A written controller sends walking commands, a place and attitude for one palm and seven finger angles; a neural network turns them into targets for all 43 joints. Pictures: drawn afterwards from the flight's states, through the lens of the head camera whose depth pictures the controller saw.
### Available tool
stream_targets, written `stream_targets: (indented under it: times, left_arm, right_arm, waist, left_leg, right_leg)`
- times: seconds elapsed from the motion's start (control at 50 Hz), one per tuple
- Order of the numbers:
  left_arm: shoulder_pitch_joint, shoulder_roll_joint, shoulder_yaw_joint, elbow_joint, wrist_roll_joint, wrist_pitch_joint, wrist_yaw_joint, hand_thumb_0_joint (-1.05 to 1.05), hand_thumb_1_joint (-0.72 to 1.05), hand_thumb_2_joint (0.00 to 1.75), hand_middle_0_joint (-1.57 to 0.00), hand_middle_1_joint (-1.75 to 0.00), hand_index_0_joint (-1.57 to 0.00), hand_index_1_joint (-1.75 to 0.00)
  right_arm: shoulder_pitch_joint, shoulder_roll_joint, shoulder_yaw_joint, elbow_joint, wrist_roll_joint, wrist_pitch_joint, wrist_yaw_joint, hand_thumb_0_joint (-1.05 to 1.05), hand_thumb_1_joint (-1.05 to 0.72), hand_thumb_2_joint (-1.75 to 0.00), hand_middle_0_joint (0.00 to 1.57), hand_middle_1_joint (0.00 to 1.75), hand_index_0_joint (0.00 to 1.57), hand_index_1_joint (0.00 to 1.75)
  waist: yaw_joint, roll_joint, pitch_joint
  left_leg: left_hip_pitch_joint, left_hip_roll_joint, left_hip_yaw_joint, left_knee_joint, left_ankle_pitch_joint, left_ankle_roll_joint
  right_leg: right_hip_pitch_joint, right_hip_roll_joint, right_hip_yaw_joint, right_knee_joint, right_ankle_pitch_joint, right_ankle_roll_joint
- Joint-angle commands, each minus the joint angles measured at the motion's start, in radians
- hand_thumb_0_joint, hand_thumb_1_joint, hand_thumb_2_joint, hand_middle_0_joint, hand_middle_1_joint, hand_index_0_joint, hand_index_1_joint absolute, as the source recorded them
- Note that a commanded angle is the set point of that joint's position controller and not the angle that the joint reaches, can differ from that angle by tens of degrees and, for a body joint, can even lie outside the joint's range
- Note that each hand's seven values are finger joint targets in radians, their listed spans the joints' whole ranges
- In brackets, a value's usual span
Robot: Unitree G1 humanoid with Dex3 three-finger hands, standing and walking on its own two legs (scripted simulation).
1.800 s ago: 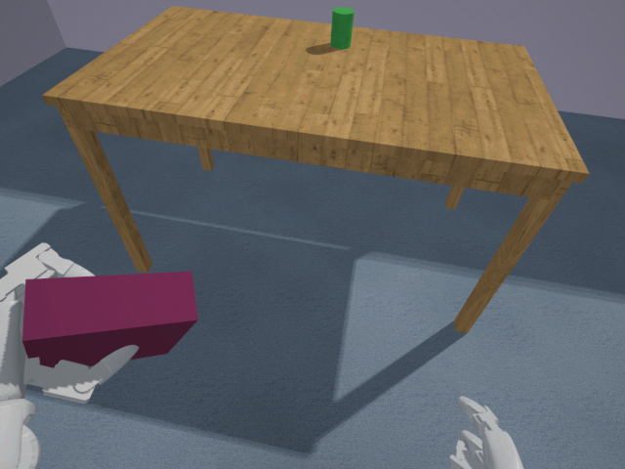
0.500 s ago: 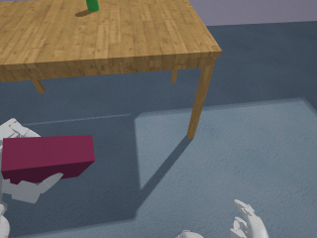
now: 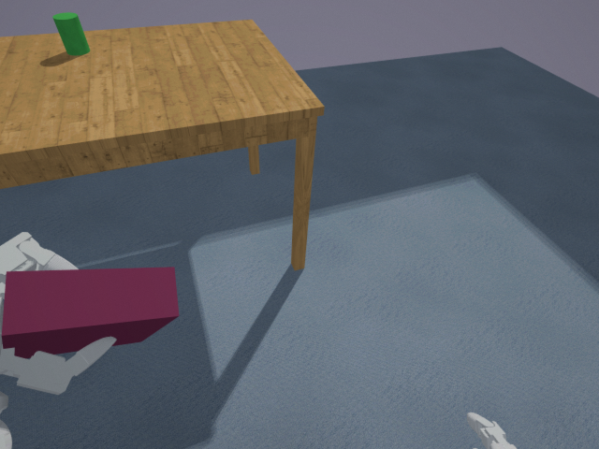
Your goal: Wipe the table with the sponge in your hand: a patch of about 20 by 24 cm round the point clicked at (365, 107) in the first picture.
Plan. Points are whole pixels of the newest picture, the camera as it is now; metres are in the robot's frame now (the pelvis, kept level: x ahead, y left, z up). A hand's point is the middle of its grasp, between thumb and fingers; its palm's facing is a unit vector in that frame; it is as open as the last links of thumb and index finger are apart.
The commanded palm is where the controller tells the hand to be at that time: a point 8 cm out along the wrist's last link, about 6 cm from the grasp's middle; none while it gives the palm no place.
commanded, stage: take the last steps up to it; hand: left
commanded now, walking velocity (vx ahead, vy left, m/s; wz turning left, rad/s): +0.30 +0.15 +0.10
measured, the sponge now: (113, 312) +0.22 +0.20 +0.15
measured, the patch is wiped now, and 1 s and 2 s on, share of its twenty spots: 0.00 0.00 0.00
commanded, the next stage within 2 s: none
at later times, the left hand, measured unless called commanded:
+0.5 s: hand (60, 267) +0.26 +0.26 +0.17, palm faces +0.43 -0.79 -0.43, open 9.4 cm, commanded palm +0.21 +0.31 +0.18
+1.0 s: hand (86, 204) +0.36 +0.28 +0.16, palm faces +0.41 -0.77 -0.48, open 9.4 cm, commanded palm +0.30 +0.33 +0.18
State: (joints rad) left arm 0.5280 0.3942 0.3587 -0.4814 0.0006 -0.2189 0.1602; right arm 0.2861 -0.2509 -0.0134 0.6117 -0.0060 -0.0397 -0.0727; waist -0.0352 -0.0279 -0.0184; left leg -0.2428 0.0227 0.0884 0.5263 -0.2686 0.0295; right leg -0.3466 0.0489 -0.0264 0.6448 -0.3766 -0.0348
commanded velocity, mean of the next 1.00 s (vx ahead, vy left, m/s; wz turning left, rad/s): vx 0.30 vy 0.15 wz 0.03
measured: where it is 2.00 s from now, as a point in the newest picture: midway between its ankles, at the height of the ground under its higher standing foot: (246, 419)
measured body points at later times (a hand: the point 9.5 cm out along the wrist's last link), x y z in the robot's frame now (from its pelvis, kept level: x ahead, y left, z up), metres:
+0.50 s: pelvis +0.06 +0.02 -0.01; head +0.08 +0.02 +0.44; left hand +0.23 +0.30 +0.19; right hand +0.23 -0.23 -0.09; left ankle +0.12 +0.15 -0.74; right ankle +0.01 -0.11 -0.73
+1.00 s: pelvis +0.16 +0.04 +0.01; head +0.19 +0.01 +0.45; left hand +0.33 +0.32 +0.19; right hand +0.32 -0.20 -0.11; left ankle +0.18 +0.19 -0.66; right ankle +0.14 -0.06 -0.73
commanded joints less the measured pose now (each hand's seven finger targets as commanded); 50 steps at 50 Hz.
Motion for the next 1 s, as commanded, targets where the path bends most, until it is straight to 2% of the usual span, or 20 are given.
stream_targets:
  times: [0.0,0.1,0.12,0.16,0.18,0.22,0.28,0.36,0.44,0.46,0.48,0.52,0.62,0.72,0.74,0.76,0.78,0.8,0.88,0.98]
  left_arm:
    - [-0.154,0.13,0.081,-0.146,0.024,-0.063,0.008,0.0,0.1,1.3,-1.2,-1.6,-1.2,-1.6]
    - [-0.207,0.095,0.029,-0.201,0.014,-0.057,0.005,0.0,0.1,1.3,-1.2,-1.6,-1.2,-1.6]
    - [-0.2,0.121,0.053,-0.165,0.018,-0.056,0.007,0.0,0.1,1.3,-1.2,-1.6,-1.2,-1.6]
    - [-0.235,0.19,0.107,-0.144,0.008,-0.067,0.014,0.0,0.1,1.3,-1.2,-1.6,-1.2,-1.6]
    - [-0.254,0.173,0.098,-0.12,0.005,-0.067,0.016,0.0,0.1,1.3,-1.2,-1.6,-1.2,-1.6]
    - [-0.213,0.167,0.093,-0.147,-0.006,-0.082,0.006,0.0,0.1,1.3,-1.2,-1.6,-1.2,-1.6]
    - [-0.153,0.17,0.125,-0.152,-0.003,-0.108,0.002,0.0,0.1,1.3,-1.2,-1.6,-1.2,-1.6]
    - [-0.125,0.15,0.126,-0.192,-0.007,-0.097,0.019,0.0,0.1,1.3,-1.2,-1.6,-1.2,-1.6]
    - [-0.184,0.138,0.107,-0.228,-0.01,-0.095,0.031,0.0,0.1,1.3,-1.2,-1.6,-1.2,-1.6]
    - [-0.198,0.137,0.105,-0.245,-0.013,-0.098,0.03,0.0,0.1,1.3,-1.2,-1.6,-1.2,-1.6]
    - [-0.192,0.111,0.082,-0.257,-0.018,-0.101,0.026,0.0,0.1,1.3,-1.2,-1.6,-1.2,-1.6]
    - [-0.179,0.17,0.117,-0.224,-0.005,-0.099,0.022,0.0,0.1,1.3,-1.2,-1.6,-1.2,-1.6]
    - [-0.086,0.128,0.113,-0.311,-0.017,-0.093,0.015,0.0,0.1,1.3,-1.2,-1.6,-1.2,-1.6]
    - [-0.081,0.131,0.124,-0.205,-0.016,-0.068,0.018,0.0,0.1,1.3,-1.2,-1.6,-1.2,-1.6]
    - [-0.091,0.13,0.125,-0.166,-0.014,-0.063,0.015,0.0,0.1,1.3,-1.2,-1.6,-1.2,-1.6]
    - [-0.112,0.151,0.133,-0.138,-0.007,-0.061,0.014,0.0,0.1,1.3,-1.2,-1.6,-1.2,-1.6]
    - [-0.106,0.176,0.152,-0.091,-0.012,-0.053,0.014,0.0,0.1,1.3,-1.2,-1.6,-1.2,-1.6]
    - [-0.16,0.162,0.135,-0.09,-0.032,-0.057,0.011,0.0,0.1,1.3,-1.2,-1.6,-1.2,-1.6]
    - [-0.166,0.155,0.123,-0.138,-0.009,-0.106,-0.008,0.0,0.1,1.3,-1.2,-1.6,-1.2,-1.6]
    - [-0.104,0.168,0.141,-0.209,-0.005,-0.119,0.014,0.0,0.1,1.3,-1.2,-1.6,-1.2,-1.6]
  right_arm:
    - [-0.145,-0.084,-0.034,-0.133,-0.007,-0.091,0.0,0.0,-0.9,-0.9,0.2,0.3,0.2,0.3]
    - [-0.128,-0.085,-0.03,-0.12,-0.008,-0.113,0.001,0.0,-0.9,-0.9,0.2,0.3,0.2,0.3]
    - [-0.123,-0.084,-0.031,-0.111,-0.009,-0.109,0.001,0.0,-0.9,-0.9,0.2,0.3,0.2,0.3]
    - [-0.133,-0.052,-0.032,-0.119,-0.004,-0.103,0.005,0.0,-0.9,-0.9,0.2,0.3,0.2,0.3]
    - [-0.139,-0.088,-0.052,-0.107,-0.003,-0.104,0.016,0.0,-0.9,-0.9,0.2,0.3,0.2,0.3]
    - [-0.145,-0.069,-0.04,-0.098,0.0,-0.09,0.019,0.0,-0.9,-0.9,0.2,0.3,0.2,0.3]
    - [-0.155,-0.041,-0.024,-0.101,-0.001,-0.067,0.017,0.0,-0.9,-0.9,0.2,0.3,0.2,0.3]
    - [-0.164,-0.018,-0.024,-0.143,-0.006,-0.075,0.014,0.0,-0.9,-0.9,0.2,0.3,0.2,0.3]
    - [-0.126,-0.044,-0.044,-0.147,0.002,-0.091,-0.003,0.0,-0.9,-0.9,0.2,0.3,0.2,0.3]
    - [-0.119,-0.072,-0.058,-0.152,0.006,-0.093,-0.003,0.0,-0.9,-0.9,0.2,0.3,0.2,0.3]
    - [-0.122,-0.087,-0.063,-0.157,0.014,-0.094,0.002,0.0,-0.9,-0.9,0.2,0.3,0.2,0.3]
    - [-0.134,-0.062,-0.05,-0.136,0.006,-0.107,0.009,0.0,-0.9,-0.9,0.2,0.3,0.2,0.3]
    - [-0.148,-0.058,-0.047,-0.114,0.014,-0.136,0.015,0.0,-0.9,-0.9,0.2,0.3,0.2,0.3]
    - [-0.138,-0.06,-0.038,-0.105,0.006,-0.132,0.0,0.0,-0.9,-0.9,0.2,0.3,0.2,0.3]
    - [-0.141,-0.058,-0.041,-0.104,0.008,-0.122,-0.004,0.0,-0.9,-0.9,0.2,0.3,0.2,0.3]
    - [-0.138,-0.045,-0.042,-0.106,0.008,-0.11,-0.001,0.0,-0.9,-0.9,0.2,0.3,0.2,0.3]
    - [-0.156,-0.032,-0.035,-0.123,0.007,-0.104,0.005,0.0,-0.9,-0.9,0.2,0.3,0.2,0.3]
    - [-0.167,-0.069,-0.05,-0.115,0.006,-0.107,0.019,0.0,-0.9,-0.9,0.2,0.3,0.2,0.3]
    - [-0.186,-0.043,-0.027,-0.083,0.006,-0.078,0.022,0.0,-0.9,-0.9,0.2,0.3,0.2,0.3]
    - [-0.164,-0.032,-0.036,-0.125,-0.004,-0.076,0.026,0.0,-0.9,-0.9,0.2,0.3,0.2,0.3]
  waist:
    - [0.03,0.243,0.088]
    - [0.027,0.247,0.02]
    - [0.03,0.177,0.004]
    - [0.034,-0.224,-0.013]
    - [0.031,-0.199,-0.028]
    - [0.028,-0.075,0.034]
    - [0.024,-0.078,0.003]
    - [0.056,-0.119,-0.037]
    - [0.02,-0.026,-0.095]
    - [0.006,0.13,-0.125]
    - [0.012,0.32,-0.148]
    - [0.017,0.285,-0.087]
    - [0.043,0.271,-0.07]
    - [0.042,0.203,-0.085]
    - [0.047,0.132,-0.086]
    - [0.048,-0.052,-0.086]
    - [0.053,-0.296,-0.071]
    - [0.047,-0.284,-0.044]
    - [0.034,-0.075,-0.019]
    - [0.044,-0.13,-0.062]
  left_leg:
    - [-0.164,0.281,-0.368,-0.339,-0.432,0.168]
    - [-0.124,0.175,-0.192,-0.18,-0.165,0.09]
    - [-0.191,0.156,-0.156,-0.089,-0.124,0.069]
    - [-0.454,-0.006,0.012,0.355,-0.203,-0.014]
    - [-0.473,0.015,-0.08,0.539,-0.218,-0.03]
    - [-0.48,0.071,-0.132,0.617,-0.128,-0.044]
    - [-0.357,0.095,-0.069,0.404,-0.079,-0.041]
    - [-0.15,0.032,0.075,0.117,-0.015,-0.027]
    - [0.116,0.01,0.11,-0.096,0.085,-0.01]
    - [0.231,0.106,-0.033,-0.123,0.134,0.041]
    - [0.364,0.297,-0.303,-0.138,0.321,0.131]
    - [0.197,0.396,-0.481,-0.24,0.088,0.251]
    - [0.03,0.259,-0.163,-0.24,0.022,0.169]
    - [-0.064,0.218,-0.081,-0.13,-0.054,0.096]
    - [-0.127,0.187,-0.047,-0.03,-0.102,0.071]
    - [-0.251,0.112,0.014,0.193,-0.155,0.037]
    - [-0.474,-0.007,0.031,0.49,-0.264,-0.006]
    - [-0.529,0.017,-0.09,0.663,-0.213,-0.032]
    - [-0.516,0.078,-0.103,0.716,-0.071,-0.059]
    - [-0.277,0.065,0.042,0.259,-0.002,-0.043]
  right_leg:
    - [-0.056,-0.057,-0.034,0.246,-0.096,0.045]
    - [0.169,-0.062,-0.128,-0.157,-0.034,0.039]
    - [0.264,-0.106,-0.064,-0.227,0.006,0.015]
    - [0.403,-0.444,0.468,-0.385,0.042,-0.146]
    - [0.347,-0.507,0.547,-0.424,-0.042,-0.18]
    - [0.277,-0.481,0.431,-0.416,0.074,-0.192]
    - [0.252,-0.392,0.146,-0.343,0.362,-0.126]
    - [0.225,-0.34,0.093,-0.297,0.36,-0.102]
    - [0.164,-0.264,0.013,-0.059,0.366,-0.031]
    - [0.043,-0.2,-0.032,0.134,0.323,0.006]
    - [-0.157,-0.101,-0.105,0.356,-0.097,0.056]
    - [-0.262,-0.138,0.011,0.58,-0.246,0.045]
    - [-0.113,-0.15,-0.082,0.315,-0.079,0.063]
    - [0.15,-0.093,-0.168,-0.058,0.017,0.063]
    - [0.232,-0.117,-0.127,-0.157,0.052,0.048]
    - [0.303,-0.248,0.103,-0.277,-0.024,-0.016]
    - [0.39,-0.475,0.538,-0.385,0.013,-0.132]
    - [0.366,-0.542,0.626,-0.421,0.032,-0.152]
    - [0.324,-0.422,0.183,-0.307,0.507,-0.104]
    - [0.298,-0.363,0.023,-0.279,0.618,-0.085]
